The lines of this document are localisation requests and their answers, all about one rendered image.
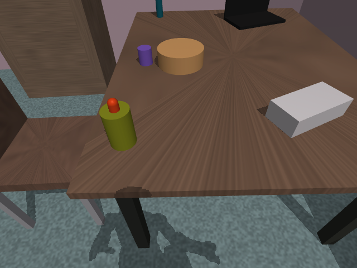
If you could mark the table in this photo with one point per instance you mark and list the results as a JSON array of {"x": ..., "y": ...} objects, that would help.
[{"x": 205, "y": 134}]

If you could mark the chair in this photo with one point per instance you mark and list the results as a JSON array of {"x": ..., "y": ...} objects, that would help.
[{"x": 39, "y": 154}]

